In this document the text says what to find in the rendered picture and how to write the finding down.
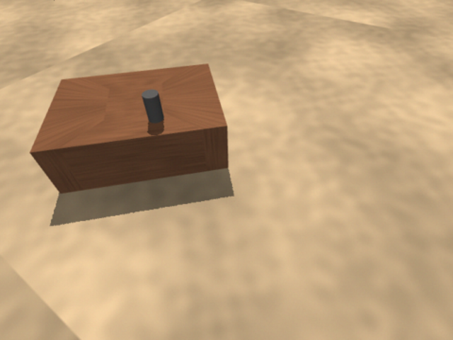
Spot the can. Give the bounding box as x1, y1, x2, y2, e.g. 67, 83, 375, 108
142, 89, 164, 123

